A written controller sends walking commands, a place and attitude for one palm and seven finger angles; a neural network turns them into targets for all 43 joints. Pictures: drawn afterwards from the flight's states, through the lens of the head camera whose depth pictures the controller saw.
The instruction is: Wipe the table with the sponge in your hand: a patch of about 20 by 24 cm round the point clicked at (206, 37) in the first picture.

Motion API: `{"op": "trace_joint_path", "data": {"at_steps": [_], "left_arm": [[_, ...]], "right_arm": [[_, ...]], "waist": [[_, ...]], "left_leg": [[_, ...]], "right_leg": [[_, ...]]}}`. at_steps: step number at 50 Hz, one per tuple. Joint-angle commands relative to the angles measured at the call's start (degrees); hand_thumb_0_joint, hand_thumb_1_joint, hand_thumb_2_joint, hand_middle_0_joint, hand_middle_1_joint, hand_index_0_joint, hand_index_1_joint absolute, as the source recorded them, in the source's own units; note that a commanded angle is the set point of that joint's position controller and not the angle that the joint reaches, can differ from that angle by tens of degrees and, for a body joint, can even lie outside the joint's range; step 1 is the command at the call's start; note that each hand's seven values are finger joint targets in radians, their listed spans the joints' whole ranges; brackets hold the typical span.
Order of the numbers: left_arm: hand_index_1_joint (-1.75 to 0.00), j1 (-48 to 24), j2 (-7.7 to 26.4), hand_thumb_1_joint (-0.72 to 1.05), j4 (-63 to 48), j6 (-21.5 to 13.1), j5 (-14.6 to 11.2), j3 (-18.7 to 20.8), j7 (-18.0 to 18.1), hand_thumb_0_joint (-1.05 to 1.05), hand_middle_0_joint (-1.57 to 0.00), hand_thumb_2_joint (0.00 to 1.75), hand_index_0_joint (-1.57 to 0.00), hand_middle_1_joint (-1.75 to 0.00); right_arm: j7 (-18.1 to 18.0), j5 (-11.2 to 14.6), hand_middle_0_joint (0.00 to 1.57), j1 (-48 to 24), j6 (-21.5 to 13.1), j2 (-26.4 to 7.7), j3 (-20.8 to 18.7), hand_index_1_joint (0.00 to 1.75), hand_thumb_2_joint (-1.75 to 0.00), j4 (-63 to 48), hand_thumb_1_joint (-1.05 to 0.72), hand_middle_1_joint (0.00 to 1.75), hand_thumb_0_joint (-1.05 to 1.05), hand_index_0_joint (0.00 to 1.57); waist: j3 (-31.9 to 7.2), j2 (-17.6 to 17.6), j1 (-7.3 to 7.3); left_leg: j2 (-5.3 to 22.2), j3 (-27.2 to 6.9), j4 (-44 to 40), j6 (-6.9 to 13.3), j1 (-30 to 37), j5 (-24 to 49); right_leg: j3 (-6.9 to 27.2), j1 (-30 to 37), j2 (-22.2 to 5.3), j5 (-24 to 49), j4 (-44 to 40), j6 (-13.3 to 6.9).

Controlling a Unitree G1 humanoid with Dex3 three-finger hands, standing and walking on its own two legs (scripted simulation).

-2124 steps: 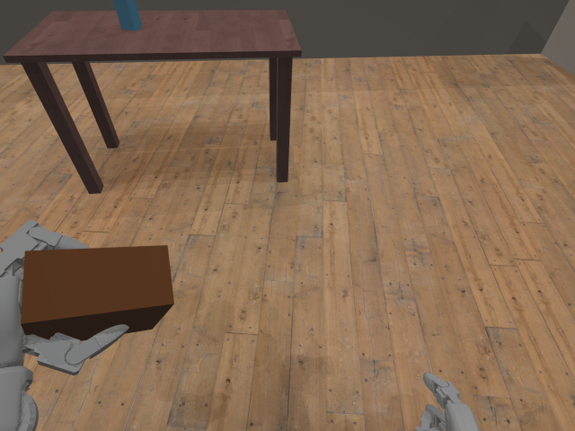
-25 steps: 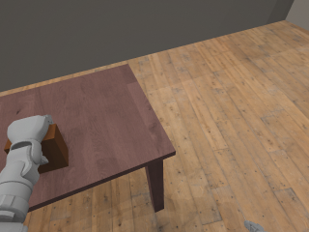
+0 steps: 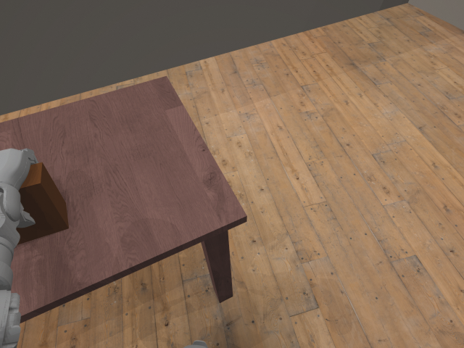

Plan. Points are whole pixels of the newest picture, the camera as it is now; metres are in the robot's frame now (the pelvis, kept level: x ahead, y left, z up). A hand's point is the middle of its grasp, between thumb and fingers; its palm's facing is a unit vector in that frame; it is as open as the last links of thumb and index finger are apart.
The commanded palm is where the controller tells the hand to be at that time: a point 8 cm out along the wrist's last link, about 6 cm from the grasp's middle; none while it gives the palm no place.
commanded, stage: wipe forward along the middle lane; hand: left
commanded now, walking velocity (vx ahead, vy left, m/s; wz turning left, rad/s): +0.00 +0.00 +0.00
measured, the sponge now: (26, 213) +0.35 +0.40 +0.01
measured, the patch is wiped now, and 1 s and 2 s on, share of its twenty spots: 1.00 1.00 1.00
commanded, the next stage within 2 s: slide back across to the first lane in 0.26 s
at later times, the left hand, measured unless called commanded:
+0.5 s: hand (8, 171) +0.41 +0.43 +0.06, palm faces -0.14 -0.01 -0.99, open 10.4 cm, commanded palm +0.39 +0.43 +0.10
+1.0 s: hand out of the picture +0.40 +0.48 +0.07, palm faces -0.06 -0.04 -1.00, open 10.4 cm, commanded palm +0.36 +0.48 +0.10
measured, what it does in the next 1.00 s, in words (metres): shifts its weight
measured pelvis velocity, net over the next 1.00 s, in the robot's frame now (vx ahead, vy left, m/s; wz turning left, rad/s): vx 0.03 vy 0.09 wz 0.00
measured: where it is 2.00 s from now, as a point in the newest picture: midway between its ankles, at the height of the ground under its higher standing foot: outside the picture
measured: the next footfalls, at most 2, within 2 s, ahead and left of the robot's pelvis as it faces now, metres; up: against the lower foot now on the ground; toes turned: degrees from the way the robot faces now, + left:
none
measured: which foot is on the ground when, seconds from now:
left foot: down 0.00-1.00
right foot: down 0.00-1.00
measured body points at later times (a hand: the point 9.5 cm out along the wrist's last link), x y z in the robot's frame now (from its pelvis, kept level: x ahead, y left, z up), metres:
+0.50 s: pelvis +0.01 +0.03 +0.00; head +0.08 +0.03 +0.44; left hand +0.41 +0.43 +0.12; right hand +0.06 -0.25 -0.13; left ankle +0.03 +0.13 -0.71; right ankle +0.00 -0.03 -0.71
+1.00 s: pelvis +0.03 +0.09 +0.01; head +0.08 +0.10 +0.46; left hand +0.40 +0.47 +0.12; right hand +0.14 -0.18 -0.10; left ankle +0.03 +0.13 -0.71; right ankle +0.00 -0.03 -0.71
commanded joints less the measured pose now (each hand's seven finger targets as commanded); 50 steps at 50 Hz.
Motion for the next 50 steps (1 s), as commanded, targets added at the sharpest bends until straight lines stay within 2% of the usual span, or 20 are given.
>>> {"op": "trace_joint_path", "data": {"at_steps": [1,3,5,6,7,8,10,14,15,18,23,24,26,31,32,35,36,45,49,50], "left_arm": [[-1.60,-17.98,19.34,0.10,-2.67,1.62,2.09,2.37,0.74,0.00,-1.20,1.30,-1.20,-1.60],[-1.60,-17.08,21.66,0.10,-0.69,1.47,3.16,3.49,0.38,0.00,-1.20,1.30,-1.20,-1.60],[-1.60,-19.21,21.70,0.10,-0.42,1.36,3.51,2.60,-0.14,0.00,-1.20,1.30,-1.20,-1.60],[-1.60,-21.24,21.23,0.10,-1.42,0.75,3.09,2.16,-0.63,0.00,-1.20,1.30,-1.20,-1.60],[-1.60,-19.51,22.74,0.10,0.26,0.55,3.63,3.47,-0.64,0.00,-1.20,1.30,-1.20,-1.60],[-1.60,-18.22,22.91,0.10,0.51,0.42,3.84,3.80,-0.65,0.00,-1.20,1.30,-1.20,-1.60],[-1.60,-20.05,21.17,0.10,-0.37,-0.05,3.60,2.27,-0.67,0.00,-1.20,1.30,-1.20,-1.60],[-1.60,-20.28,23.38,0.10,1.11,-0.27,3.58,4.03,-0.23,0.00,-1.20,1.30,-1.20,-1.60],[-1.60,-21.45,21.96,0.10,0.92,-0.17,3.34,2.61,-0.22,0.00,-1.20,1.30,-1.20,-1.60],[-1.60,-20.46,21.84,0.10,2.16,-0.18,4.10,2.63,0.02,0.00,-1.20,1.30,-1.20,-1.60],[-1.60,-18.31,25.79,0.10,0.80,-0.22,4.43,6.43,0.60,0.00,-1.20,1.30,-1.20,-1.60],[-1.60,-18.59,24.73,0.10,-0.15,-0.16,4.38,5.57,0.63,0.00,-1.20,1.30,-1.20,-1.60],[-1.60,-18.01,24.76,0.10,-2.57,-0.60,3.93,6.77,0.77,0.00,-1.20,1.30,-1.20,-1.60],[-1.60,-16.16,21.82,0.10,-3.52,-0.49,3.87,5.83,1.57,0.00,-1.20,1.30,-1.20,-1.60],[-1.60,-13.86,23.43,0.10,-2.37,-0.37,4.31,7.41,1.95,0.00,-1.20,1.30,-1.20,-1.60],[-1.60,-9.72,21.06,0.10,-2.20,0.23,4.22,6.99,2.18,0.00,-1.20,1.30,-1.20,-1.60],[-1.60,-11.55,19.53,0.10,-4.37,-0.16,3.63,6.02,1.96,0.00,-1.20,1.30,-1.20,-1.60],[-1.60,-8.85,17.13,0.10,-6.24,1.11,4.19,4.71,1.43,0.00,-1.20,1.30,-1.20,-1.60],[-1.60,-8.24,16.83,0.10,-7.74,0.84,4.26,4.64,0.66,0.00,-1.20,1.30,-1.20,-1.60],[-1.60,-9.62,15.14,0.10,-8.91,0.83,4.02,2.87,0.36,0.00,-1.20,1.30,-1.20,-1.60]], "right_arm": [[-0.56,0.00,0.20,0.61,-2.22,-8.62,-2.42,0.30,-0.90,-5.75,-0.90,0.30,0.00,0.20],[-0.60,-0.21,0.20,1.70,-2.01,-8.93,-2.34,0.30,-0.90,-5.43,-0.90,0.30,0.00,0.20],[-0.70,-0.18,0.20,2.05,-2.00,-9.04,-2.16,0.30,-0.90,-5.41,-0.90,0.30,0.00,0.20],[-0.78,-0.18,0.20,2.00,-2.25,-8.85,-2.16,0.30,-0.90,-5.54,-0.90,0.30,0.00,0.20],[-0.79,-0.34,0.20,2.87,-2.06,-9.13,-2.27,0.30,-0.90,-5.13,-0.90,0.30,0.00,0.20],[-0.75,-0.42,0.20,3.16,-1.85,-9.03,-2.25,0.30,-0.90,-5.47,-0.90,0.30,0.00,0.20],[-0.66,-0.41,0.20,3.24,-1.95,-9.08,-2.38,0.30,-0.90,-5.67,-0.90,0.30,0.00,0.20],[-0.66,-0.45,0.20,4.49,-1.66,-9.25,-2.42,0.30,-0.90,-5.39,-0.90,0.30,0.00,0.20],[-0.57,-0.47,0.20,4.59,-1.76,-9.21,-2.39,0.30,-0.90,-5.46,-0.90,0.30,0.00,0.20],[-0.51,-0.57,0.20,5.28,-1.52,-9.11,-2.58,0.30,-0.90,-5.20,-0.90,0.30,0.00,0.20],[-0.57,-0.54,0.20,5.16,-0.60,-8.95,-2.82,0.30,-0.90,-5.51,-0.90,0.30,0.00,0.20],[-0.53,-0.47,0.20,4.91,-0.38,-8.89,-2.85,0.30,-0.90,-5.92,-0.90,0.30,0.00,0.20],[-0.54,-0.35,0.20,3.92,-0.31,-8.56,-3.00,0.30,-0.90,-6.34,-0.90,0.30,0.00,0.20],[-0.43,-0.27,0.20,2.51,-0.08,-8.49,-3.19,0.30,-0.90,-6.63,-0.90,0.30,0.00,0.20],[-0.39,-0.44,0.20,3.15,0.18,-8.76,-3.45,0.30,-0.90,-6.11,-0.90,0.30,0.00,0.20],[0.23,-0.51,0.20,2.19,0.73,-8.48,-3.61,0.30,-0.90,-6.81,-0.90,0.30,0.00,0.20],[0.24,-0.45,0.20,1.27,0.69,-8.30,-3.37,0.30,-0.90,-7.29,-0.90,0.30,0.00,0.20],[0.91,-1.14,0.20,0.18,2.17,-8.39,-3.88,0.30,-0.90,-7.63,-0.90,0.30,0.00,0.20],[0.97,-1.49,0.20,-0.02,2.43,-8.35,-4.02,0.30,-0.90,-7.71,-0.90,0.30,0.00,0.20],[0.92,-1.54,0.20,-0.29,2.52,-8.21,-3.97,0.30,-0.90,-8.00,-0.90,0.30,0.00,0.20]], "waist": [[-11.35,-2.65,-2.12],[-12.43,-2.07,-1.83],[-12.53,-2.44,-2.52],[-13.30,-0.58,-2.53],[-13.29,-0.63,-2.18],[-14.33,-1.13,-1.78],[-14.51,-1.59,-2.62],[-14.72,-2.75,-2.57],[-14.42,-2.69,-3.01],[-14.83,-1.81,-2.70],[-17.59,-0.30,-0.85],[-17.27,-0.59,-1.07],[-18.41,2.08,0.12],[-15.23,2.05,0.39],[-15.39,1.52,1.04],[-14.26,-0.08,2.01],[-14.66,1.86,1.94],[-11.62,0.68,2.34],[-12.03,3.16,2.96],[-12.26,2.08,2.23]], "left_leg": [[-1.06,2.01,-1.52,1.90,-6.25,1.31],[-1.24,2.16,-0.64,1.85,-6.71,1.64],[-1.06,2.23,-0.51,1.77,-7.03,1.19],[-0.79,2.16,-0.68,1.81,-6.21,2.25],[-0.85,2.21,-0.32,1.78,-6.29,2.44],[-1.05,2.35,-0.21,1.72,-6.61,2.74],[-0.81,2.34,-0.04,1.76,-6.11,2.75],[-0.97,2.77,-0.14,1.99,-6.28,3.42],[-0.81,2.63,-0.04,1.87,-6.31,3.23],[-0.97,2.90,-0.56,2.19,-4.27,4.62],[-1.16,3.16,-1.94,2.35,-1.09,7.96],[-1.32,3.08,-2.46,2.41,-0.31,8.33],[-1.23,2.66,-3.89,2.53,3.55,11.05],[-0.68,1.12,-6.95,2.53,9.58,13.37],[-0.86,0.73,-6.86,2.41,10.40,14.04],[-0.84,0.28,-7.94,1.99,11.45,15.99],[-0.53,-0.13,-8.69,1.73,13.31,17.73],[0.80,-3.70,-10.63,-1.09,20.18,23.01],[1.97,-6.33,-11.04,-2.88,24.58,26.76],[1.99,-6.38,-11.11,-2.81,24.95,26.23]], "right_leg": [[15.17,17.52,-9.73,13.82,-8.89,6.24],[15.26,17.66,-9.50,14.99,-8.40,7.02],[15.22,17.18,-9.56,14.74,-8.58,6.91],[14.76,17.14,-9.58,16.02,-8.05,6.22],[14.60,16.82,-9.30,16.21,-7.71,6.15],[14.15,17.22,-9.00,16.70,-7.36,6.15],[14.16,16.57,-9.31,17.94,-7.44,6.46],[12.11,15.87,-8.22,17.57,-7.02,6.41],[12.47,15.76,-8.70,18.34,-7.07,6.59],[10.38,13.86,-7.46,16.70,-6.79,6.08],[9.17,16.30,-6.62,18.38,-6.74,5.50],[8.63,16.17,-6.46,18.29,-7.07,5.48],[7.58,16.22,-6.21,18.35,-7.04,4.93],[4.90,12.94,-5.71,14.52,-8.54,4.45],[4.68,12.84,-5.50,13.94,-8.48,4.42],[4.01,13.53,-5.47,14.82,-9.13,4.15],[3.71,13.16,-5.58,15.11,-8.94,3.86],[1.72,9.25,-5.23,11.43,-9.97,3.40],[1.28,6.28,-5.25,9.10,-9.73,3.30],[1.34,6.44,-5.21,9.19,-10.09,3.45]]}}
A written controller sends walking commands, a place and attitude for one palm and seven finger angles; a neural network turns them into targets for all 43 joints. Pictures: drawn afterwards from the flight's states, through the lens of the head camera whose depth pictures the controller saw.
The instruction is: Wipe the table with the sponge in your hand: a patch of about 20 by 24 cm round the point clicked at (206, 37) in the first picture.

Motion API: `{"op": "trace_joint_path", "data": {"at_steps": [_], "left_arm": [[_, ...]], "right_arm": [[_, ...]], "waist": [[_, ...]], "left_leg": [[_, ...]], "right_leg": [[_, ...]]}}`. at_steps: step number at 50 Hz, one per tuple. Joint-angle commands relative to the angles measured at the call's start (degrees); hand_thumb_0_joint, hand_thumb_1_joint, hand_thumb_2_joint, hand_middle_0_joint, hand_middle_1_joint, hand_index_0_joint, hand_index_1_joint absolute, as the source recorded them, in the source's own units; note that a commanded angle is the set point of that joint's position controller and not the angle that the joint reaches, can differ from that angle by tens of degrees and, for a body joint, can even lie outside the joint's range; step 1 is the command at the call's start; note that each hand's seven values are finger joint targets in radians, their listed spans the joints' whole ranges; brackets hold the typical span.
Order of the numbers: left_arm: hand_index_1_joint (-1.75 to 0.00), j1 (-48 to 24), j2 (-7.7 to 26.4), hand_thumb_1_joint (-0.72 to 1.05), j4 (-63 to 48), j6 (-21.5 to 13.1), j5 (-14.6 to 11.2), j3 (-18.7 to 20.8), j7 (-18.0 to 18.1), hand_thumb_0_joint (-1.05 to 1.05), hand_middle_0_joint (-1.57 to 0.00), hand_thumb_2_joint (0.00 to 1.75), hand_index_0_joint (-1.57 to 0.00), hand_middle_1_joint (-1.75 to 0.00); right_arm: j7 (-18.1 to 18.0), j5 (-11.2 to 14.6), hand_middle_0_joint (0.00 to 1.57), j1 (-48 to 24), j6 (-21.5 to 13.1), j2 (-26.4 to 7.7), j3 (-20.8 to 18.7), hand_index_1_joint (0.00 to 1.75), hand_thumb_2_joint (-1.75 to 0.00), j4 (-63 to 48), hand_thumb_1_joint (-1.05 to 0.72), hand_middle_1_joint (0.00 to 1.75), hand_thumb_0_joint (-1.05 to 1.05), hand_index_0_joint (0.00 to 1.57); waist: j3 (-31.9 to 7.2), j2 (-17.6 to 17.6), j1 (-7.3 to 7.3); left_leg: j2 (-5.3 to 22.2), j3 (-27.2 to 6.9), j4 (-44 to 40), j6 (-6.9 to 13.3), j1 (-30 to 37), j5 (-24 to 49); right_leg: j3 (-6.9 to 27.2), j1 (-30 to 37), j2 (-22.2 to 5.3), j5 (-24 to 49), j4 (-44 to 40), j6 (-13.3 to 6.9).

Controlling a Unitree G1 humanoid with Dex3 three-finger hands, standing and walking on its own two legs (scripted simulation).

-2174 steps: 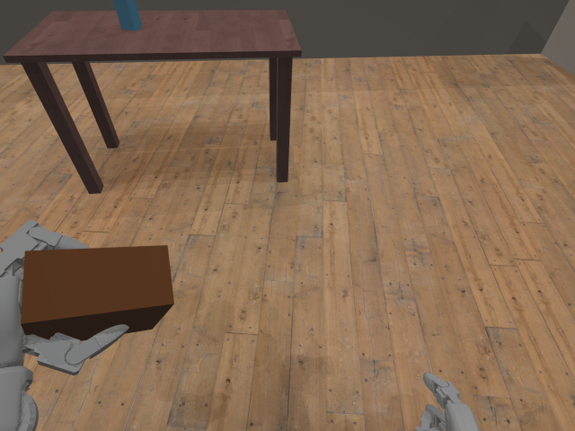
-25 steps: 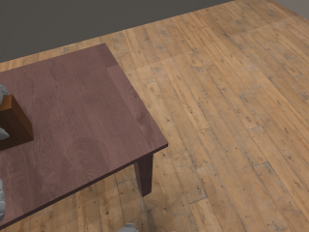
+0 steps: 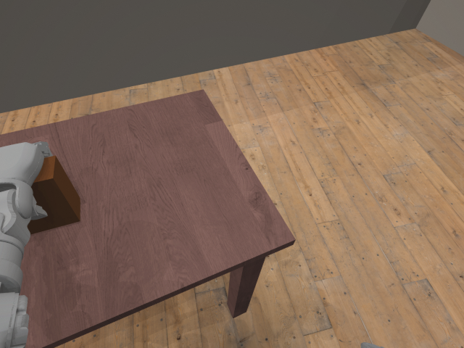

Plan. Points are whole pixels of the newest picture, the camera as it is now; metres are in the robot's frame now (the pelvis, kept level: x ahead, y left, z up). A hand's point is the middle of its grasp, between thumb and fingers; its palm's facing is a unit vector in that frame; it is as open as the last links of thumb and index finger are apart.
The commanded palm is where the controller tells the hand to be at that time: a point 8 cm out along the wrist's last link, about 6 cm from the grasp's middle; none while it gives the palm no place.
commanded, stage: slide back across to the first lane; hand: left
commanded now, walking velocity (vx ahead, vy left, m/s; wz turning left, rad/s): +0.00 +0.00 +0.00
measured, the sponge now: (39, 204) +0.36 +0.39 +0.00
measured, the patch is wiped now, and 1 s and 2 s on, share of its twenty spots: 1.00 1.00 1.00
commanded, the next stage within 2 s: wipe back along the first lane in 0.02 s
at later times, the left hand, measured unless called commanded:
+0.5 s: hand (17, 199) +0.34 +0.40 +0.05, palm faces -0.06 -0.02 -1.00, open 10.4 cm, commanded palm +0.29 +0.38 +0.07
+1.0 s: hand (11, 225) +0.29 +0.38 +0.05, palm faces -0.05 -0.04 -1.00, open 10.5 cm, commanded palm +0.24 +0.36 +0.08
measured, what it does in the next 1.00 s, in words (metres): stands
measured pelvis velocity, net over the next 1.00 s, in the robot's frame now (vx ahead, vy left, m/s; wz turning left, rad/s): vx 0.01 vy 0.00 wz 0.01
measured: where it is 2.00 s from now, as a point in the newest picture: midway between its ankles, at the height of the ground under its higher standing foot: outside the picture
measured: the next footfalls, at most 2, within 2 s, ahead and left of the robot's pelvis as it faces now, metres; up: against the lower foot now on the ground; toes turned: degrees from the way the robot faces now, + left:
none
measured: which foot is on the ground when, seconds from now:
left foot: down 0.00-1.00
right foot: down 0.00-1.00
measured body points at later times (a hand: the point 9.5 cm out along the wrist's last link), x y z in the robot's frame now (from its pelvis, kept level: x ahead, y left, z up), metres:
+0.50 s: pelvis +0.00 +0.01 +0.00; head +0.04 +0.02 +0.45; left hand +0.34 +0.39 +0.10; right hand +0.11 -0.25 -0.11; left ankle +0.00 +0.04 -0.72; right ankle -0.03 -0.12 -0.72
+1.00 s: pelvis +0.01 +0.00 +0.01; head +0.03 +0.00 +0.46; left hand +0.29 +0.38 +0.10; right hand +0.16 -0.26 -0.10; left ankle +0.00 +0.04 -0.72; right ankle -0.03 -0.12 -0.72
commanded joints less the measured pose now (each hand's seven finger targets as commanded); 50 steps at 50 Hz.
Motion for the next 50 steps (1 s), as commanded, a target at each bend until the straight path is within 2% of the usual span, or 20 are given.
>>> {"op": "trace_joint_path", "data": {"at_steps": [1,2,4,7,8,12,15,20,22,26,27,30,31,34,36,39,41,44,46,50], "left_arm": [[-1.60,-11.30,19.00,0.10,-5.63,2.00,1.74,3.03,-1.03,0.00,-1.20,1.30,-1.20,-1.60],[-1.60,-10.72,18.41,0.10,-5.23,1.93,1.92,2.20,-1.10,0.00,-1.20,1.30,-1.20,-1.60],[-1.60,-8.31,20.56,0.10,-5.18,1.52,1.75,4.37,-1.08,0.00,-1.20,1.30,-1.20,-1.60],[-1.60,-7.92,18.12,0.10,-6.99,0.75,1.04,2.85,-1.46,0.00,-1.20,1.30,-1.20,-1.60],[-1.60,-4.22,18.09,0.10,-6.71,0.74,0.60,3.97,-1.35,0.00,-1.20,1.30,-1.20,-1.60],[-1.60,0.90,14.52,0.10,-10.44,1.08,-0.97,2.35,-1.58,0.00,-1.20,1.30,-1.20,-1.60],[-1.60,2.04,11.91,0.10,-11.39,2.41,-2.05,0.54,-1.75,0.00,-1.20,1.30,-1.20,-1.60],[-1.60,2.83,11.27,0.10,-11.32,3.78,-2.58,-0.31,-2.51,0.00,-1.20,1.30,-1.20,-1.60],[-1.60,4.02,9.67,0.10,-11.73,3.71,-2.79,-1.32,-2.90,0.00,-1.20,1.30,-1.20,-1.60],[-1.60,11.06,10.14,0.10,-13.48,3.21,-4.34,1.37,-3.18,0.00,-1.20,1.30,-1.20,-1.60],[-1.60,10.29,9.01,0.10,-13.80,3.25,-4.41,-0.11,-3.26,0.00,-1.20,1.30,-1.20,-1.60],[-1.60,14.08,8.54,0.10,-16.28,3.46,-4.88,0.34,-3.21,0.00,-1.20,1.30,-1.20,-1.60],[-1.60,15.60,10.08,0.10,-18.04,3.18,-5.47,2.53,-3.26,0.00,-1.20,1.30,-1.20,-1.60],[-1.60,17.70,9.56,0.10,-18.78,3.99,-5.78,2.10,-3.22,0.00,-1.20,1.30,-1.20,-1.60],[-1.60,18.27,10.35,0.10,-21.17,4.16,-6.05,3.12,-3.29,0.00,-1.20,1.30,-1.20,-1.60],[-1.60,20.01,8.97,0.10,-21.79,4.94,-6.05,1.92,-3.29,0.00,-1.20,1.30,-1.20,-1.60],[-1.60,19.39,8.63,0.10,-23.87,5.12,-6.25,1.86,-3.59,0.00,-1.20,1.30,-1.20,-1.60],[-1.60,22.87,9.08,0.10,-24.30,5.14,-6.56,2.62,-3.52,0.00,-1.20,1.30,-1.20,-1.60],[-1.60,23.52,9.11,0.10,-25.94,5.06,-6.81,3.10,-3.81,0.00,-1.20,1.30,-1.20,-1.60],[-1.60,29.15,6.39,0.10,-28.43,4.79,-7.00,1.91,-3.39,0.00,-1.20,1.30,-1.20,-1.60]], "right_arm": [[-0.65,-0.52,0.20,0.39,-1.11,-10.58,-3.57,0.30,-0.90,-5.65,-0.90,0.30,0.00,0.20],[-0.61,-0.76,0.20,1.26,-1.05,-10.49,-3.70,0.30,-0.90,-5.15,-0.90,0.30,0.00,0.20],[-0.56,-1.04,0.20,1.10,-1.03,-10.50,-3.63,0.30,-0.90,-5.40,-0.90,0.30,0.00,0.20],[-0.43,-1.15,0.20,1.19,-0.93,-10.42,-3.77,0.30,-0.90,-5.37,-0.90,0.30,0.00,0.20],[-0.19,-1.15,0.20,1.11,-0.96,-10.32,-3.98,0.30,-0.90,-5.57,-0.90,0.30,0.00,0.20],[0.56,-0.88,0.20,0.23,-0.92,-10.07,-4.01,0.30,-0.90,-6.18,-0.90,0.30,0.00,0.20],[0.72,-0.75,0.20,-0.49,-0.77,-10.12,-4.07,0.30,-0.90,-6.46,-0.90,0.30,0.00,0.20],[0.45,-0.43,0.20,-1.24,-0.77,-10.17,-3.66,0.30,-0.90,-6.28,-0.90,0.30,0.00,0.20],[0.41,-0.41,0.20,-1.27,-0.99,-9.99,-3.66,0.30,-0.90,-6.37,-0.90,0.30,0.00,0.20],[0.64,-0.32,0.20,-2.42,-1.54,-9.81,-3.41,0.30,-0.90,-7.54,-0.90,0.30,0.00,0.20],[0.60,-0.36,0.20,-1.91,-1.50,-9.73,-3.59,0.30,-0.90,-6.99,-0.90,0.30,0.00,0.20],[0.99,-0.19,0.20,-2.66,-1.81,-9.48,-3.74,0.30,-0.90,-7.80,-0.90,0.30,0.00,0.20],[0.95,-0.22,0.20,-3.45,-1.98,-9.59,-3.55,0.30,-0.90,-8.24,-0.90,0.30,0.00,0.20],[1.04,-0.07,0.20,-3.60,-2.08,-9.43,-3.65,0.30,-0.90,-7.95,-0.90,0.30,0.00,0.20],[0.93,-0.02,0.20,-4.87,-2.23,-9.46,-3.35,0.30,-0.90,-8.37,-0.90,0.30,0.00,0.20],[0.92,-0.01,0.20,-4.72,-2.57,-9.21,-3.49,0.30,-0.90,-8.12,-0.90,0.30,0.00,0.20],[0.67,0.01,0.20,-6.01,-2.71,-9.15,-3.24,0.30,-0.90,-8.38,-0.90,0.30,0.00,0.20],[0.54,-0.06,0.20,-5.61,-3.20,-8.92,-3.37,0.30,-0.90,-8.17,-0.90,0.30,0.00,0.20],[0.46,-0.12,0.20,-6.74,-3.37,-8.90,-3.04,0.30,-0.90,-8.56,-0.90,0.30,0.00,0.20],[0.86,-0.26,0.20,-6.80,-4.11,-8.45,-3.44,0.30,-0.90,-8.46,-0.90,0.30,0.00,0.20]], "waist": [[-11.75,5.22,1.91],[-12.56,4.19,1.49],[-13.31,3.95,2.41],[-13.69,3.45,1.67],[-13.84,2.53,2.44],[-13.13,4.00,2.42],[-11.16,0.82,1.76],[-8.73,1.07,1.71],[-8.84,1.98,1.81],[-9.21,0.96,3.25],[-9.26,-0.97,2.07],[-9.13,-1.14,2.51],[-9.25,0.62,3.42],[-7.06,-1.72,2.71],[-6.68,0.88,3.33],[-5.83,-1.13,2.64],[-5.36,0.78,2.94],[-6.26,-1.58,2.94],[-6.06,0.34,3.42],[-6.85,-0.83,3.34]], "left_leg": [[6.81,-9.78,-5.52,-7.00,19.27,27.06],[7.00,-10.39,-5.21,-7.26,20.51,28.04],[6.29,-8.95,-4.94,-7.11,19.42,28.46],[7.09,-10.16,-4.63,-7.37,21.10,31.68],[7.08,-9.97,-4.69,-7.42,20.78,31.96],[7.63,-11.08,-4.74,-7.86,22.06,34.61],[7.14,-10.48,-5.76,-7.29,19.41,27.91],[6.30,-9.42,-6.85,-6.94,17.02,21.87],[6.79,-10.68,-7.21,-7.28,18.08,21.99],[6.29,-9.35,-7.23,-7.02,16.06,24.08],[6.10,-8.39,-6.84,-6.52,16.21,23.40],[5.54,-6.93,-6.84,-5.80,14.91,23.54],[5.84,-7.56,-7.22,-6.02,15.10,25.72],[5.34,-6.53,-7.54,-5.38,13.97,22.15],[5.28,-6.68,-8.11,-5.30,13.96,22.53],[5.05,-6.16,-8.14,-4.89,13.84,20.87],[5.14,-6.49,-8.56,-4.88,14.54,21.37],[4.45,-5.22,-8.11,-4.28,14.08,21.36],[4.58,-5.42,-8.63,-4.27,13.99,21.71],[4.73,-5.59,-7.63,-4.53,15.68,25.15]], "right_leg": [[-1.23,-2.92,-0.88,8.75,-2.38,-3.25],[-1.60,-3.43,-0.76,8.27,-2.08,-3.04],[-1.31,-1.24,-0.65,9.01,-2.73,-3.28],[-1.30,-1.96,-0.77,10.04,-2.64,-2.97],[-1.36,-1.30,-0.70,9.60,-2.81,-2.91],[-1.31,-1.53,-0.72,9.61,-2.75,-2.75],[-1.11,-0.81,-0.64,8.39,-3.76,-2.58],[-1.02,0.08,-0.75,7.25,-4.09,-3.01],[-1.03,-0.65,-0.87,6.47,-3.61,-2.97],[-0.32,2.83,-0.78,8.68,-4.27,-3.33],[-0.51,3.42,-0.81,9.56,-4.52,-3.04],[-0.51,5.56,-0.95,11.39,-5.08,-3.02],[-0.03,6.29,-1.12,12.21,-4.89,-3.29],[-0.48,6.90,-1.11,11.56,-5.76,-2.90],[0.11,7.50,-1.30,11.96,-5.81,-3.22],[-0.47,7.86,-1.30,11.66,-6.37,-2.91],[0.15,7.84,-1.42,11.93,-6.56,-3.21],[0.01,10.55,-1.49,14.36,-6.85,-3.03],[0.54,10.97,-1.72,14.83,-6.77,-3.26],[0.14,10.89,-1.66,16.30,-6.60,-2.85]]}}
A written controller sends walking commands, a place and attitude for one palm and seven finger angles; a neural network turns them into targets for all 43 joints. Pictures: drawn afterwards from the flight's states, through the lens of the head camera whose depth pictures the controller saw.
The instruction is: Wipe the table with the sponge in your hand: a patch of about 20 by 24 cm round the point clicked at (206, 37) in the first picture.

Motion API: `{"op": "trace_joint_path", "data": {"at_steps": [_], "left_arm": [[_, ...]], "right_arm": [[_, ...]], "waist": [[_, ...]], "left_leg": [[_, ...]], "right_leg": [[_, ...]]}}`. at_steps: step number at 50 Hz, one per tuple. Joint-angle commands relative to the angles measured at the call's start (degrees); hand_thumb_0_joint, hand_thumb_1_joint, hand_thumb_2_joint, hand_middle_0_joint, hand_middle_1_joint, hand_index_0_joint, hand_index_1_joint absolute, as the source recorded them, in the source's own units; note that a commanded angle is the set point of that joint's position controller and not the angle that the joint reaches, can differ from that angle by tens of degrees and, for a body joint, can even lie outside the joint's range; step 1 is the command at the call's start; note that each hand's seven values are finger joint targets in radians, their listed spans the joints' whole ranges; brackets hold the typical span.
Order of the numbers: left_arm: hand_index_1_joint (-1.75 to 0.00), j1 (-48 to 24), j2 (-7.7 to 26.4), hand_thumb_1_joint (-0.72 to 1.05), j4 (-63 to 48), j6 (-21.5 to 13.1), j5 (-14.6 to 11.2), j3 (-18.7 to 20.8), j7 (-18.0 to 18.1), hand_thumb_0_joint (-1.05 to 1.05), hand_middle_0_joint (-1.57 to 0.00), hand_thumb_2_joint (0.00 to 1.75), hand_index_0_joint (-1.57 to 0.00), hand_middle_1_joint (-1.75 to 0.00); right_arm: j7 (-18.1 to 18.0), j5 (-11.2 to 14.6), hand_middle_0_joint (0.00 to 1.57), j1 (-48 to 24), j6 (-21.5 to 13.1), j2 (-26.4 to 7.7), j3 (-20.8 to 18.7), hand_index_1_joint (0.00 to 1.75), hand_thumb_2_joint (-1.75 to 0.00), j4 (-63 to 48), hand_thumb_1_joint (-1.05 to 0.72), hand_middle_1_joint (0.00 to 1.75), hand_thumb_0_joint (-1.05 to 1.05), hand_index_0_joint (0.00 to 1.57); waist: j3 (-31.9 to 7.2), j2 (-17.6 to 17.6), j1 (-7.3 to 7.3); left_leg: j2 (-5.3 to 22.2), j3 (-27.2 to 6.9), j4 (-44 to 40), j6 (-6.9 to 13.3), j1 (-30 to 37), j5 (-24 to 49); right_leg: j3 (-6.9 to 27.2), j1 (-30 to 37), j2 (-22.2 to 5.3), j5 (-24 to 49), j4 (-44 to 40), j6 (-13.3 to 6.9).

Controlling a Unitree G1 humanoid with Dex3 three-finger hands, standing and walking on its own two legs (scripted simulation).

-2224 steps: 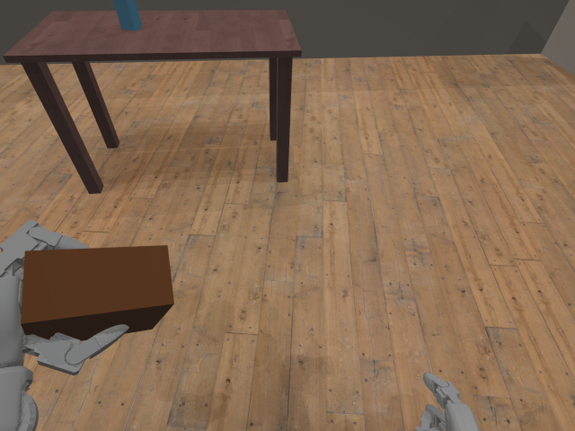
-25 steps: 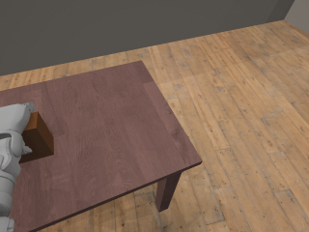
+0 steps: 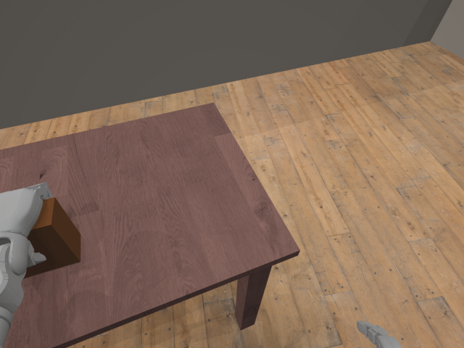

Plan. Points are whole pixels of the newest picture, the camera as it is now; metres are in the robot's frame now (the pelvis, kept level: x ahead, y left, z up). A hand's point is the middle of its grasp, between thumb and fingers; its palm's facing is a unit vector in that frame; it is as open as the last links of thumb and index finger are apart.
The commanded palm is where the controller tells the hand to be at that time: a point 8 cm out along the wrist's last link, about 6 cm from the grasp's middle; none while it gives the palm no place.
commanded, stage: wipe back along the first lane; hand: left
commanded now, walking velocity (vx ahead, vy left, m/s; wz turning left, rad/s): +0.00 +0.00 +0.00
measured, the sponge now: (38, 246) +0.28 +0.39 -0.01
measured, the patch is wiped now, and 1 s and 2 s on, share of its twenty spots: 1.00 1.00 1.00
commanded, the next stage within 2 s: lift the sponge slowly off the table in 0.80 s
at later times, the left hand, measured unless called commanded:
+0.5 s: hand (26, 261) +0.23 +0.35 +0.04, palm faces -0.01 -0.05 -1.00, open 10.5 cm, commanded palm +0.18 +0.34 +0.06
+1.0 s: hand (29, 287) +0.19 +0.33 +0.04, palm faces -0.01 -0.05 -1.00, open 10.5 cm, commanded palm +0.15 +0.32 +0.07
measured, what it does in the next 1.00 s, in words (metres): stands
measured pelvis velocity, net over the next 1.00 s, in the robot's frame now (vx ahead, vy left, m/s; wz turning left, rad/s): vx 0.00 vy -0.01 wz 0.00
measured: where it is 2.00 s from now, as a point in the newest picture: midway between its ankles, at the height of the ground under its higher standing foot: outside the picture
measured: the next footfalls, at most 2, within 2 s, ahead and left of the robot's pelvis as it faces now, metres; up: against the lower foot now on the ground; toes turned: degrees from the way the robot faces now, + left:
none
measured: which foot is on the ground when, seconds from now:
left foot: down 0.00-1.00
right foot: down 0.00-1.00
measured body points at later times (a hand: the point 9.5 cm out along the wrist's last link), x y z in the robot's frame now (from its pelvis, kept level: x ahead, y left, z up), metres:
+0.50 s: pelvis +0.00 +0.00 +0.00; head +0.01 -0.01 +0.45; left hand +0.22 +0.35 +0.09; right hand +0.18 -0.24 -0.10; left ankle -0.01 +0.04 -0.73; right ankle -0.04 -0.11 -0.73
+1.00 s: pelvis +0.00 -0.01 +0.00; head +0.00 -0.02 +0.45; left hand +0.19 +0.33 +0.09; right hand +0.20 -0.23 -0.10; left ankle -0.01 +0.04 -0.73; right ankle -0.04 -0.11 -0.73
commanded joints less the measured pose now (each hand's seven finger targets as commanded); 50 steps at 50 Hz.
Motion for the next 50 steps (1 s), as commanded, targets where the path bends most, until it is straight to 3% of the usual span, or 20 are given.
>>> {"op": "trace_joint_path", "data": {"at_steps": [1,5,7,8,9,12,13,17,18,21,25,26,28,31,34,36,37,40,44,50], "left_arm": [[-1.60,4.33,8.22,0.10,-4.59,0.16,-0.27,1.28,-2.75,0.00,-1.20,1.30,-1.20,-1.60],[-1.60,8.27,7.45,0.10,-6.94,1.03,-0.99,1.33,-1.98,0.00,-1.20,1.30,-1.20,-1.60],[-1.60,7.83,7.01,0.10,-8.48,1.88,-1.02,0.98,-1.92,0.00,-1.20,1.30,-1.20,-1.60],[-1.60,8.23,4.95,0.10,-9.48,2.24,-1.06,-0.64,-1.95,0.00,-1.20,1.30,-1.20,-1.60],[-1.60,10.83,6.49,0.10,-9.45,2.46,-1.11,1.19,-1.72,0.00,-1.20,1.30,-1.20,-1.60],[-1.60,12.51,5.58,0.10,-11.90,2.85,-1.27,0.80,-1.61,0.00,-1.20,1.30,-1.20,-1.60],[-1.60,13.19,3.59,0.10,-12.59,3.03,-1.28,-0.96,-1.69,0.00,-1.20,1.30,-1.20,-1.60],[-1.60,16.14,3.58,0.10,-14.96,3.55,-1.50,-0.05,-1.39,0.00,-1.20,1.30,-1.20,-1.60],[-1.60,16.95,1.81,0.10,-16.14,3.59,-1.39,-1.65,-1.41,0.00,-1.20,1.30,-1.20,-1.60],[-1.60,19.87,3.06,0.10,-18.17,3.96,-1.95,0.51,-1.06,0.00,-1.20,1.30,-1.20,-1.60],[-1.60,19.49,1.56,0.10,-19.30,5.24,-1.87,-1.03,-0.85,0.00,-1.20,1.30,-1.20,-1.60],[-1.60,19.28,2.96,0.10,-20.17,5.46,-1.62,0.25,-0.75,0.00,-1.20,1.30,-1.20,-1.60],[-1.60,22.40,-0.33,0.10,-21.20,5.56,-1.82,-2.12,-0.77,0.00,-1.20,1.30,-1.20,-1.60],[-1.60,24.32,0.28,0.10,-22.55,5.71,-1.73,-1.00,-0.58,0.00,-1.20,1.30,-1.20,-1.60],[-1.60,24.55,-0.51,0.10,-23.35,5.95,-2.03,-1.80,-0.44,0.00,-1.20,1.30,-1.20,-1.60],[-1.60,25.89,-0.88,0.10,-24.73,5.98,-1.64,-1.67,-0.30,0.00,-1.20,1.30,-1.20,-1.60],[-1.60,27.33,-2.61,0.10,-25.50,5.96,-2.04,-2.94,-0.19,0.00,-1.20,1.30,-1.20,-1.60],[-1.60,32.09,-2.51,0.10,-26.95,5.76,-2.60,-2.06,0.21,0.00,-1.20,1.30,-1.20,-1.60],[-1.60,27.92,-1.15,0.10,-26.53,6.81,-1.75,-1.31,0.85,0.00,-1.20,1.30,-1.20,-1.60],[-1.60,21.94,1.35,0.10,-27.78,7.26,-0.97,-0.67,0.53,0.00,-1.20,1.30,-1.20,-1.60]], "right_arm": [[-0.03,-0.22,0.20,-4.80,-2.80,-8.37,-3.07,0.30,-0.90,-7.73,-0.90,0.30,0.00,0.20],[0.15,-0.36,0.20,-5.00,-3.19,-8.26,-3.24,0.30,-0.90,-7.50,-0.90,0.30,0.00,0.20],[-0.04,-0.39,0.20,-5.61,-3.17,-8.17,-3.21,0.30,-0.90,-7.45,-0.90,0.30,0.00,0.20],[-0.02,-0.46,0.20,-5.78,-3.34,-7.96,-3.27,0.30,-0.90,-7.79,-0.90,0.30,0.00,0.20],[0.00,-0.37,0.20,-5.95,-3.56,-7.95,-3.26,0.30,-0.90,-7.71,-0.90,0.30,0.00,0.20],[-0.08,-0.49,0.20,-6.80,-3.82,-7.65,-3.14,0.30,-0.90,-7.57,-0.90,0.30,0.00,0.20],[-0.09,-0.49,0.20,-7.06,-3.93,-7.49,-3.02,0.30,-0.90,-7.90,-0.90,0.30,0.00,0.20],[-0.15,-0.60,0.20,-7.83,-4.30,-7.18,-2.97,0.30,-0.90,-7.86,-0.90,0.30,0.00,0.20],[-0.05,-0.65,0.20,-8.29,-4.51,-7.06,-2.94,0.30,-0.90,-8.19,-0.90,0.30,0.00,0.20],[-0.09,-0.73,0.20,-9.37,-4.70,-7.15,-2.80,0.30,-0.90,-8.30,-0.90,0.30,0.00,0.20],[-0.60,-0.75,0.20,-9.96,-4.66,-6.72,-2.62,0.30,-0.90,-8.40,-0.90,0.30,0.00,0.20],[-0.64,-0.68,0.20,-10.73,-4.63,-6.95,-2.60,0.30,-0.90,-8.32,-0.90,0.30,0.00,0.20],[-0.51,-0.72,0.20,-10.50,-5.06,-6.21,-2.50,0.30,-0.90,-8.70,-0.90,0.30,0.00,0.20],[-0.42,-0.69,0.20,-11.36,-5.29,-6.28,-2.56,0.30,-0.90,-8.70,-0.90,0.30,0.00,0.20],[-0.60,-0.83,0.20,-11.29,-5.28,-6.19,-2.48,0.30,-0.90,-8.54,-0.90,0.30,0.00,0.20],[-0.58,-0.88,0.20,-12.17,-5.44,-6.11,-2.51,0.30,-0.90,-8.86,-0.90,0.30,0.00,0.20],[-0.54,-0.82,0.20,-11.93,-5.60,-5.67,-2.55,0.30,-0.90,-8.97,-0.90,0.30,0.00,0.20],[-0.43,-0.80,0.20,-12.14,-5.90,-5.59,-2.52,0.30,-0.90,-8.99,-0.90,0.30,0.00,0.20],[-0.96,-0.95,0.20,-12.27,-5.66,-5.89,-2.57,0.30,-0.90,-8.70,-0.90,0.30,0.00,0.20],[-2.04,-1.04,0.20,-12.88,-5.65,-5.90,-2.33,0.30,-0.90,-8.46,-0.90,0.30,0.00,0.20]], "waist": [[-7.86,-0.32,1.46],[-7.30,-2.69,1.22],[-5.71,-2.05,1.18],[-6.36,-2.42,1.04],[-6.36,-2.14,1.77],[-6.31,-2.00,1.79],[-6.07,-1.94,1.60],[-5.84,-2.45,2.17],[-5.72,-1.78,2.03],[-5.23,-2.35,2.65],[-3.10,-3.11,2.52],[-3.05,-1.22,2.95],[-3.33,-1.60,2.90],[-3.17,-1.45,3.40],[-2.94,-3.13,2.87],[-2.55,-2.01,3.43],[-2.72,-2.05,3.25],[-3.07,-3.15,3.65],[-0.76,-3.32,3.21],[-2.75,-2.26,3.44]], "left_leg": [[5.25,-5.76,-3.66,-4.60,8.84,25.89],[4.97,-5.16,-3.44,-4.43,8.18,24.82],[5.25,-5.74,-3.93,-4.51,8.54,24.42],[5.21,-5.62,-4.02,-4.47,8.89,24.10],[5.13,-5.61,-4.05,-4.56,8.71,24.13],[5.26,-5.87,-4.19,-4.63,9.42,24.53],[5.27,-5.93,-4.21,-4.73,9.31,24.23],[5.43,-6.25,-4.63,-4.85,9.48,23.78],[5.44,-6.23,-4.45,-4.95,9.78,24.36],[5.55,-6.42,-5.04,-4.97,9.05,22.83],[5.20,-6.03,-5.99,-4.68,8.10,18.01],[5.42,-6.47,-6.20,-4.79,8.58,18.48],[5.57,-6.68,-5.86,-5.00,9.19,19.67],[5.83,-7.20,-6.24,-5.26,9.19,19.61],[5.49,-6.49,-6.18,-4.90,8.46,17.49],[5.67,-6.89,-6.27,-5.05,8.75,18.17],[5.80,-6.89,-6.18,-5.13,9.07,18.34],[5.31,-5.98,-5.77,-4.98,8.45,18.74],[5.35,-5.93,-6.20,-4.49,7.32,15.27],[4.45,-5.32,-6.31,-3.48,8.82,14.71]], "right_leg": [[0.36,2.91,-1.55,15.35,-1.60,-2.95],[0.21,3.93,-1.58,16.57,-1.68,-2.54],[-0.13,3.04,-1.57,14.98,-1.67,-2.63],[-0.43,3.13,-1.60,14.82,-1.88,-2.46],[-0.29,3.74,-1.59,14.66,-1.82,-2.61],[0.03,4.29,-1.70,15.00,-1.72,-2.65],[-0.22,3.85,-1.69,14.58,-1.70,-2.50],[-0.13,4.46,-1.63,14.10,-1.57,-2.63],[-0.18,4.08,-1.69,14.31,-1.60,-2.54],[0.55,4.85,-1.55,14.06,-1.56,-2.75],[-0.10,4.45,-1.57,11.20,-2.22,-2.66],[0.77,4.38,-1.48,11.05,-2.00,-3.00],[-0.09,4.24,-1.54,11.21,-1.79,-2.72],[0.82,4.32,-1.32,11.00,-1.55,-2.97],[0.50,4.53,-1.37,10.91,-1.81,-2.80],[1.04,4.28,-1.24,10.92,-1.51,-3.02],[0.56,4.30,-1.41,10.73,-1.47,-2.79],[0.90,5.63,-1.49,12.99,-1.38,-2.73],[1.08,3.98,-1.29,10.35,-1.67,-2.83],[1.95,6.12,-1.57,11.05,-2.34,-3.05]]}}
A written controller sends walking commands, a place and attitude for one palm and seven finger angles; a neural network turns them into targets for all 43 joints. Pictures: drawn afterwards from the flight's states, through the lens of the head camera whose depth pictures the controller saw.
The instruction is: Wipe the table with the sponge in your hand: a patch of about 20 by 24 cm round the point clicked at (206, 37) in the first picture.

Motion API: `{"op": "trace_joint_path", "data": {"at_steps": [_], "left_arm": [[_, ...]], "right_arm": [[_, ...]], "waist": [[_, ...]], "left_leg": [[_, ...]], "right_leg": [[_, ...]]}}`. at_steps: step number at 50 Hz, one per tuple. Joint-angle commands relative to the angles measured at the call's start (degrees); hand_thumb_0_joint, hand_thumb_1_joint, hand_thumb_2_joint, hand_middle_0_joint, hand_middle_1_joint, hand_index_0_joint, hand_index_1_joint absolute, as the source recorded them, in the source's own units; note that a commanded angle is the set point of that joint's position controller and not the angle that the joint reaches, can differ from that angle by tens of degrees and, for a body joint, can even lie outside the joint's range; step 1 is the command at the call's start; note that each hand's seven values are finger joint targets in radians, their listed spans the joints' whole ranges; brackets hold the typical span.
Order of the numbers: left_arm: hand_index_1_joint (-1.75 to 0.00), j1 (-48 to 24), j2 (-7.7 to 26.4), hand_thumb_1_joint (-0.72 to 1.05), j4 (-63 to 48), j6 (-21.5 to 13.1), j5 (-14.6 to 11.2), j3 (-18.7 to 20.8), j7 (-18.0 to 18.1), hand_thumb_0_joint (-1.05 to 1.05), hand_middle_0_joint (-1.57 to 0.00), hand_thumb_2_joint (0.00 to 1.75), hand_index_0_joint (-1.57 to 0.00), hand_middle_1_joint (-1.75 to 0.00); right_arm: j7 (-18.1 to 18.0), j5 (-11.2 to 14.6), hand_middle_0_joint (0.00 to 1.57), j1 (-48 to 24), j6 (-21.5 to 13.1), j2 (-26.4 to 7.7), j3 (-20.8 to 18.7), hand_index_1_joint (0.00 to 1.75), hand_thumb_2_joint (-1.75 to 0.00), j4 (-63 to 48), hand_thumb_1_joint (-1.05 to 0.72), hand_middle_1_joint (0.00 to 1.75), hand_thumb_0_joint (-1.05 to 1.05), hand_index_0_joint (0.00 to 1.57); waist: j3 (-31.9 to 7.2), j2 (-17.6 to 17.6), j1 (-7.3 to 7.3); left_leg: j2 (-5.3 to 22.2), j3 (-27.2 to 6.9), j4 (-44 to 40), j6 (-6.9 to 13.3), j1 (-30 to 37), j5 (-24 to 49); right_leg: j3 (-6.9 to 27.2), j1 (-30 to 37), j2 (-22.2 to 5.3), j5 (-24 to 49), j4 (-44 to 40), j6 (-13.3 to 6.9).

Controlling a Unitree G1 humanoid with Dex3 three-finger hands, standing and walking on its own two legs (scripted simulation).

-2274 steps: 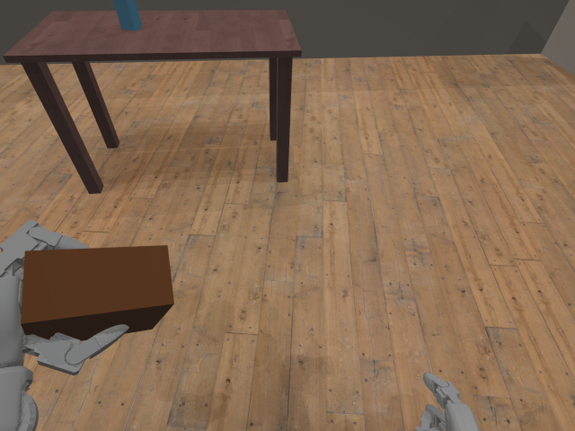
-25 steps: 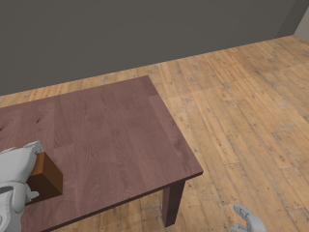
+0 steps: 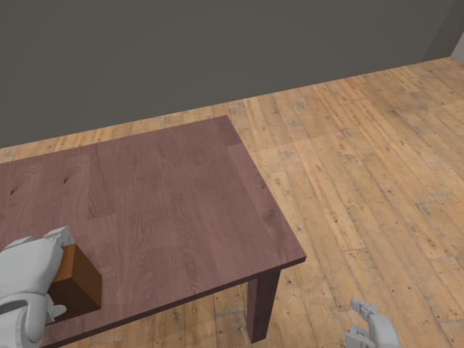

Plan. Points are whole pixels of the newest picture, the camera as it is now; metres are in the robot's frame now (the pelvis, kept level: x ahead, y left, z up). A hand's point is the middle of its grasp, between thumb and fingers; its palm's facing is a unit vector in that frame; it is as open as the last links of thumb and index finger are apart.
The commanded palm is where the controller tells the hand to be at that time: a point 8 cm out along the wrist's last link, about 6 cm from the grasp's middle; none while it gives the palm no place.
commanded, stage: lift the sponge slowly off the table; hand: left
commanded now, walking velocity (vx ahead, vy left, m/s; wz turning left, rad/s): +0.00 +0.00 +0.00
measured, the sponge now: (59, 292) +0.19 +0.34 -0.01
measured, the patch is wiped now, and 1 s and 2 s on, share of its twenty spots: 1.00 1.00 1.00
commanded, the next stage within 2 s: bring the sponge back beside the body in 2.00 s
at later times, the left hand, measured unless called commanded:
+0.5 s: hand (43, 293) +0.17 +0.32 +0.04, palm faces -0.05 -0.08 -1.00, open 10.5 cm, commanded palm +0.15 +0.33 +0.11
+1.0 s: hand (34, 283) +0.17 +0.32 +0.08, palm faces -0.03 -0.07 -1.00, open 10.5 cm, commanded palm +0.15 +0.32 +0.14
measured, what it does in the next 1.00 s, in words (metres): stands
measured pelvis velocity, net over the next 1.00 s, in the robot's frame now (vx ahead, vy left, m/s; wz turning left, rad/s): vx -0.02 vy -0.01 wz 0.01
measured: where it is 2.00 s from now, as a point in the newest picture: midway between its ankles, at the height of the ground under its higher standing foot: outside the picture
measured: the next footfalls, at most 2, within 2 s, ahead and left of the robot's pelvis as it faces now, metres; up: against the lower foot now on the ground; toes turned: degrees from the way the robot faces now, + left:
none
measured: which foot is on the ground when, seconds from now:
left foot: down 0.00-1.00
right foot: down 0.00-1.00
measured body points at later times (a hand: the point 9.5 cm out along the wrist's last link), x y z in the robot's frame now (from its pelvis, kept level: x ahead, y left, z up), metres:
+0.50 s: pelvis +0.00 -0.01 +0.00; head +0.00 -0.02 +0.45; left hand +0.17 +0.32 +0.10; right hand +0.21 -0.24 -0.09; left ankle -0.01 +0.05 -0.73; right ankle -0.04 -0.11 -0.73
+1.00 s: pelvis -0.02 -0.01 +0.01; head -0.03 -0.03 +0.46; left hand +0.17 +0.32 +0.13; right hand +0.21 -0.23 -0.08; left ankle -0.01 +0.05 -0.73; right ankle -0.04 -0.11 -0.73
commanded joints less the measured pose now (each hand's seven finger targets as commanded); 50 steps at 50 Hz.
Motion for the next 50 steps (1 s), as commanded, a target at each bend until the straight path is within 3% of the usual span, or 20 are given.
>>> {"op": "trace_joint_path", "data": {"at_steps": [1,5,6,7,8,15,19,21,23,25,26,32,36,37,43,44,46,47,50], "left_arm": [[-1.60,-0.11,10.32,0.10,-3.63,0.37,-0.80,4.19,-2.41,0.00,-1.20,1.30,-1.20,-1.60],[-1.60,0.34,10.38,0.10,-4.63,-0.32,-1.25,4.09,-2.79,0.00,-1.20,1.30,-1.20,-1.60],[-1.60,-1.22,12.58,0.10,-5.35,-0.40,-1.02,5.90,-2.82,0.00,-1.20,1.30,-1.20,-1.60],[-1.60,-0.83,10.86,0.10,-6.21,-0.63,-1.27,4.53,-2.92,0.00,-1.20,1.30,-1.20,-1.60],[-1.60,-0.08,12.63,0.10,-6.62,-0.85,-1.04,6.16,-2.87,0.00,-1.20,1.30,-1.20,-1.60],[-1.60,3.39,14.44,0.10,-11.80,-1.96,-1.73,8.79,-2.35,0.00,-1.20,1.30,-1.20,-1.60],[-1.60,2.42,14.79,0.10,-14.46,-2.45,-2.00,9.55,-1.73,0.00,-1.20,1.30,-1.20,-1.60],[-1.60,-0.92,17.01,0.10,-16.48,-2.63,-1.60,10.88,-1.44,0.00,-1.20,1.30,-1.20,-1.60],[-1.60,-3.34,15.33,0.10,-16.98,-2.58,-1.30,8.81,-1.27,0.00,-1.20,1.30,-1.20,-1.60],[-1.60,-4.95,16.79,0.10,-16.92,-2.55,-0.80,9.78,-1.09,0.00,-1.20,1.30,-1.20,-1.60],[-1.60,-6.02,17.32,0.10,-18.61,-2.47,-0.85,9.90,-1.15,0.00,-1.20,1.30,-1.20,-1.60],[-1.60,-9.60,17.36,0.10,-16.90,-0.94,-0.95,8.99,-2.43,0.00,-1.20,1.30,-1.20,-1.60],[-1.60,-7.71,18.74,0.10,-18.24,-0.01,-1.32,10.19,-3.93,0.00,-1.20,1.30,-1.20,-1.60],[-1.60,-6.60,17.08,0.10,-18.11,0.20,-1.80,8.81,-4.34,0.00,-1.20,1.30,-1.20,-1.60],[-1.60,-7.43,19.44,0.10,-17.62,0.85,-2.30,10.57,-6.30,0.00,-1.20,1.30,-1.20,-1.60],[-1.60,-8.65,18.90,0.10,-17.85,0.66,-2.16,9.82,-6.50,0.00,-1.20,1.30,-1.20,-1.60],[-1.60,-8.71,21.40,0.10,-19.45,0.44,-2.21,12.04,-6.69,0.00,-1.20,1.30,-1.20,-1.60],[-1.60,-9.13,19.27,0.10,-19.71,0.28,-2.34,10.12,-6.72,0.00,-1.20,1.30,-1.20,-1.60],[-1.60,-9.67,20.01,0.10,-20.21,-0.16,-2.51,10.68,-6.83,0.00,-1.20,1.30,-1.20,-1.60]], "right_arm": [[-0.84,-0.19,0.20,-9.33,-2.93,-7.33,-2.45,0.30,-0.90,-9.43,-0.90,0.30,0.00,0.20],[-0.92,-0.33,0.20,-8.99,-3.09,-7.11,-2.33,0.30,-0.90,-9.22,-0.90,0.30,0.00,0.20],[-0.95,-0.38,0.20,-9.47,-2.96,-7.50,-2.29,0.30,-0.90,-9.12,-0.90,0.30,0.00,0.20],[-0.98,-0.45,0.20,-9.30,-3.10,-7.03,-2.34,0.30,-0.90,-9.55,-0.90,0.30,0.00,0.20],[-0.91,-0.44,0.20,-9.02,-3.12,-7.22,-2.48,0.30,-0.90,-9.24,-0.90,0.30,0.00,0.20],[-0.77,-0.72,0.20,-9.06,-3.28,-7.09,-2.77,0.30,-0.90,-9.61,-0.90,0.30,0.00,0.20],[-1.10,-0.85,0.20,-9.49,-3.27,-6.91,-2.88,0.30,-0.90,-9.74,-0.90,0.30,0.00,0.20],[-1.35,-0.86,0.20,-10.51,-3.24,-7.17,-2.71,0.30,-0.90,-9.67,-0.90,0.30,0.00,0.20],[-1.54,-0.77,0.20,-10.23,-3.43,-6.91,-2.64,0.30,-0.90,-9.62,-0.90,0.30,0.00,0.20],[-1.85,-0.89,0.20,-10.21,-3.51,-7.07,-2.74,0.30,-0.90,-9.23,-0.90,0.30,0.00,0.20],[-1.98,-0.88,0.20,-11.44,-3.70,-6.96,-2.40,0.30,-0.90,-9.79,-0.90,0.30,0.00,0.20],[-2.37,-0.62,0.20,-11.93,-3.51,-6.61,-1.81,0.30,-0.90,-9.22,-0.90,0.30,0.00,0.20],[-2.14,-0.61,0.20,-13.79,-3.30,-6.75,-1.37,0.30,-0.90,-9.74,-0.90,0.30,0.00,0.20],[-2.03,-0.65,0.20,-12.85,-3.23,-6.43,-1.38,0.30,-0.90,-9.74,-0.90,0.30,0.00,0.20],[-1.95,-0.58,0.20,-12.84,-2.59,-7.01,-0.98,0.30,-0.90,-9.80,-0.90,0.30,0.00,0.20],[-2.00,-0.57,0.20,-12.86,-2.58,-7.00,-1.02,0.30,-0.90,-9.84,-0.90,0.30,0.00,0.20],[-2.06,-0.45,0.20,-14.37,-2.74,-7.11,-0.81,0.30,-0.90,-10.30,-0.90,0.30,0.00,0.20],[-2.05,-0.43,0.20,-13.48,-2.79,-6.71,-0.89,0.30,-0.90,-10.21,-0.90,0.30,0.00,0.20],[-2.30,-0.53,0.20,-12.86,-3.07,-6.94,-1.17,0.30,-0.90,-10.10,-0.90,0.30,0.00,0.20]], "waist": [[-4.14,-3.35,0.58],[-4.08,-3.21,0.22],[-3.98,-2.47,0.33],[-3.91,-1.88,0.16],[-4.38,-1.62,0.53],[-4.70,0.14,0.98],[-5.10,-0.26,1.03],[-4.73,1.32,1.10],[-4.34,1.14,0.42],[-4.64,1.41,0.66],[-5.20,3.14,1.00],[-3.62,2.49,0.43],[-4.88,3.79,1.54],[-4.42,3.47,1.11],[-2.82,0.53,1.12],[-2.55,0.54,0.86],[-2.50,2.46,1.59],[-2.54,2.91,1.01],[-2.77,2.50,1.08]], "left_leg": [[4.83,-6.27,-5.99,-3.23,4.16,15.51],[4.53,-5.78,-5.64,-2.75,4.68,16.71],[4.68,-6.27,-6.01,-2.77,4.75,16.58],[4.52,-5.85,-5.75,-2.61,4.86,17.11],[4.61,-5.99,-5.56,-2.67,5.42,18.04],[4.70,-6.00,-5.11,-2.62,6.81,21.43],[4.89,-6.22,-5.37,-2.49,7.48,20.67],[4.88,-6.56,-5.68,-2.44,8.16,19.97],[5.17,-7.04,-5.83,-2.52,8.58,18.87],[5.12,-7.17,-6.06,-2.52,9.10,18.23],[5.05,-7.40,-6.63,-2.62,9.81,17.86],[4.70,-7.06,-7.63,-2.43,9.83,16.17],[4.55,-7.45,-8.76,-2.73,10.89,17.64],[4.61,-7.14,-8.75,-2.73,10.66,17.61],[4.57,-6.84,-9.96,-2.21,9.91,15.30],[4.54,-6.66,-10.01,-2.21,9.88,15.48],[4.38,-6.98,-10.38,-2.03,10.48,14.80],[4.47,-6.75,-10.27,-2.12,10.56,15.03],[4.38,-6.69,-10.20,-2.06,11.44,15.14]], "right_leg": [[1.98,2.92,-1.23,12.41,-3.35,-2.92],[1.75,3.73,-1.46,14.52,-3.80,-2.71],[2.58,3.86,-1.18,13.99,-3.79,-3.06],[1.98,4.33,-1.54,14.73,-3.88,-2.88],[2.10,4.41,-1.55,15.39,-3.84,-2.89],[2.36,5.33,-1.74,18.49,-3.81,-2.79],[2.15,5.25,-1.72,17.36,-4.02,-2.69],[3.25,4.90,-1.37,16.65,-4.13,-3.06],[2.17,3.68,-1.54,14.67,-4.26,-2.72],[2.37,3.66,-1.49,13.53,-4.48,-2.81],[3.06,4.40,-1.20,13.04,-4.50,-3.13],[2.44,5.11,-1.32,11.54,-5.77,-3.10],[3.51,7.73,-1.12,12.92,-6.29,-3.53],[2.57,7.76,-1.47,12.95,-6.44,-3.25],[2.67,8.29,-1.48,11.64,-7.75,-3.07],[2.62,8.10,-1.53,11.69,-7.85,-3.02],[4.13,8.68,-1.12,11.23,-8.15,-3.44],[2.91,8.44,-1.47,11.03,-8.01,-3.18],[2.83,8.18,-1.60,11.35,-8.45,-2.96]]}}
